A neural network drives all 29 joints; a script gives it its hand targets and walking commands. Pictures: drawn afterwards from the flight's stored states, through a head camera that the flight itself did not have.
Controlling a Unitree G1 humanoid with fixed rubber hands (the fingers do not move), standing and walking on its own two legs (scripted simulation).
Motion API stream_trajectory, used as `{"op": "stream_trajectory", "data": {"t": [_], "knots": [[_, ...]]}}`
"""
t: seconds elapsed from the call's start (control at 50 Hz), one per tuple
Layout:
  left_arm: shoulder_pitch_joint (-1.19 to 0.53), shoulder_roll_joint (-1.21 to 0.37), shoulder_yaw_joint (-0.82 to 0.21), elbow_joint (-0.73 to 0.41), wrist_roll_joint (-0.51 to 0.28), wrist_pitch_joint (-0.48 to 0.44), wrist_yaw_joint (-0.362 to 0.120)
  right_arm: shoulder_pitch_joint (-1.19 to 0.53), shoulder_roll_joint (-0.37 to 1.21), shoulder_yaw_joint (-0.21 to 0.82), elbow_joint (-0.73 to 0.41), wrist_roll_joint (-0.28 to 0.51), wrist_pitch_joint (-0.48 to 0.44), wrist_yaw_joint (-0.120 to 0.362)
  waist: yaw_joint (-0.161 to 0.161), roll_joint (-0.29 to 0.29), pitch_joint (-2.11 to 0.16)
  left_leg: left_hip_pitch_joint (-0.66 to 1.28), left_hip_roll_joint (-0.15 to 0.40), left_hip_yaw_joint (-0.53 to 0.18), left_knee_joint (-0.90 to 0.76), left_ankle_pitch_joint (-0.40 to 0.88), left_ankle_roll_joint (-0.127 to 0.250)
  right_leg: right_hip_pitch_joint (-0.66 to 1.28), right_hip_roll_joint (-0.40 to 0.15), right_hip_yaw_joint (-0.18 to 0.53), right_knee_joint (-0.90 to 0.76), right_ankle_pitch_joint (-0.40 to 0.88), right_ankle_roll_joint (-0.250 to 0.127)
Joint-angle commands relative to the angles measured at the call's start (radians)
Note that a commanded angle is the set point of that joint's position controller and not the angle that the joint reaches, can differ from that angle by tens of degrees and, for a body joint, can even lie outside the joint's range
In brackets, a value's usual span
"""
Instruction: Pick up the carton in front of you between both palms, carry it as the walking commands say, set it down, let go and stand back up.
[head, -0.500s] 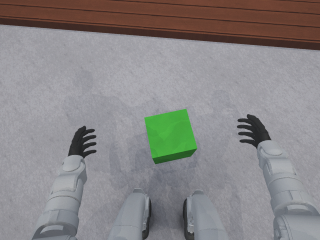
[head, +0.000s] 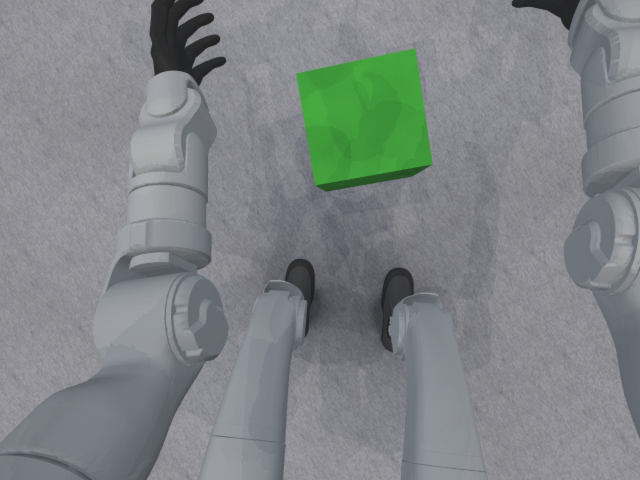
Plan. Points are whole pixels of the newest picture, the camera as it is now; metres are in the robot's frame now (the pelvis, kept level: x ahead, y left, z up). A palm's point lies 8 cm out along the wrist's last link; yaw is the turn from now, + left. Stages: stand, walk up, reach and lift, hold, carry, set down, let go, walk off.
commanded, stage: reach and lift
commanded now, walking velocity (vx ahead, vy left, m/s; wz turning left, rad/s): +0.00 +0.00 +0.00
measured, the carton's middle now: (362, 132) +0.53 +0.01 -0.52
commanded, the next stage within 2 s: none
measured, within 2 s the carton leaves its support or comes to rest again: leaves its support in 1.70 s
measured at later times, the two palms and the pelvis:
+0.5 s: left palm (242, 121) +0.50 +0.20 -0.31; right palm (490, 90) +0.56 -0.17 -0.32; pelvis +0.01 +0.01 -0.15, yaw +3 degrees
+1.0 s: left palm (263, 135) +0.50 +0.20 -0.45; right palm (454, 113) +0.56 -0.16 -0.47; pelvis -0.03 +0.01 -0.27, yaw +3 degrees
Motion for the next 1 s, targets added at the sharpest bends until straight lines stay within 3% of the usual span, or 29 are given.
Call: {"op": "stream_trajectory", "data": {"t": [0.0, 0.08, 0.2, 0.28, 0.38, 0.44, 0.52, 0.64, 0.72, 0.8, 0.88, 0.92, 0.98], "knots": [[-0.092, 0.079, 0.042, -0.177, 0.041, -0.069, -0.015, -0.215, -0.061, -0.028, -0.150, -0.045, -0.049, -0.020, 0.032, -0.154, -1.222, 0.346, -0.106, 0.099, -0.040, 0.286, -0.038, 0.779, 0.062, 0.011, -0.043, 0.403, 0.030], [-0.014, 0.050, 0.044, -0.147, 0.053, -0.132, -0.047, -0.137, 0.019, -0.061, -0.166, -0.067, -0.089, -0.038, 0.012, -0.161, -1.147, 0.134, -0.108, 0.084, 0.014, 0.356, -0.039, 0.710, 0.049, 0.039, 0.037, 0.586, 0.026], [0.025, 0.028, 0.052, -0.040, 0.052, -0.206, -0.064, -0.023, 0.079, -0.066, -0.121, -0.069, -0.150, -0.090, -0.029, -0.114, -1.057, -0.116, -0.100, 0.064, 0.207, 0.324, -0.059, 0.418, 0.025, 0.076, 0.207, 0.576, 0.021], [-0.006, 0.084, 0.014, -0.011, 0.003, -0.232, -0.043, -0.059, 0.020, -0.017, -0.148, -0.013, -0.168, -0.127, -0.037, -0.107, -1.146, -0.195, -0.103, 0.067, 0.353, 0.286, -0.060, 0.298, 0.029, 0.066, 0.345, 0.499, 0.026], [-0.045, 0.149, -0.093, -0.013, -0.124, -0.233, 0.003, -0.149, -0.045, 0.109, -0.194, 0.119, -0.169, -0.140, -0.025, -0.154, -1.319, -0.187, -0.108, 0.067, 0.505, 0.333, -0.057, 0.295, 0.030, 0.045, 0.519, 0.509, 0.033], [-0.102, 0.178, -0.150, -0.028, -0.191, -0.213, 0.026, -0.224, -0.083, 0.166, -0.206, 0.176, -0.156, -0.141, -0.021, -0.184, -1.359, -0.172, -0.103, 0.071, 0.585, 0.297, -0.050, 0.270, 0.027, 0.026, 0.604, 0.418, 0.038], [-0.229, 0.201, -0.191, -0.048, -0.232, -0.178, 0.049, -0.321, -0.141, 0.196, -0.188, 0.223, -0.135, -0.136, -0.017, -0.181, -1.333, -0.129, -0.094, 0.075, 0.672, 0.194, -0.042, 0.166, 0.021, 0.002, 0.685, 0.232, 0.035], [-0.416, 0.220, -0.198, 0.084, -0.245, -0.137, 0.052, -0.445, -0.195, 0.229, -0.021, 0.250, -0.114, -0.122, -0.019, -0.139, -1.043, -0.182, -0.066, 0.073, 0.748, -0.072, -0.039, -0.059, -0.011, 0.007, 0.727, -0.105, 0.022], [-0.508, 0.218, -0.187, 0.177, -0.226, -0.150, 0.044, -0.508, -0.207, 0.250, 0.074, 0.261, -0.128, -0.115, -0.014, -0.084, -0.928, -0.173, -0.061, 0.068, 0.802, -0.112, -0.040, -0.154, -0.028, 0.022, 0.763, -0.182, 0.012], [-0.557, 0.228, -0.187, 0.237, -0.227, -0.177, 0.038, -0.567, -0.220, 0.271, 0.106, 0.276, -0.156, -0.118, -0.015, -0.072, -0.905, -0.169, -0.061, 0.061, 0.861, -0.059, -0.040, -0.164, -0.035, 0.031, 0.824, -0.132, 0.010], [-0.588, 0.256, -0.200, 0.217, -0.258, -0.206, 0.045, -0.619, -0.235, 0.310, 0.073, 0.297, -0.181, -0.139, -0.007, -0.111, -1.003, -0.168, -0.066, 0.063, 0.915, 0.044, -0.036, -0.058, -0.038, 0.037, 0.883, -0.004, 0.013], [-0.548, 0.231, -0.223, 0.233, -0.295, -0.217, 0.040, -0.615, -0.210, 0.336, 0.031, 0.296, -0.189, -0.156, -0.023, -0.159, -1.050, -0.155, -0.076, 0.064, 0.928, 0.117, -0.031, 0.001, -0.031, 0.029, 0.895, 0.085, 0.017], [-0.473, 0.208, -0.254, 0.296, -0.307, -0.225, 0.027, -0.542, -0.160, 0.342, 0.021, 0.297, -0.192, -0.158, -0.051, -0.170, -1.041, -0.183, -0.089, 0.068, 0.949, 0.165, -0.027, 0.036, -0.021, 0.030, 0.912, 0.175, 0.024]]}}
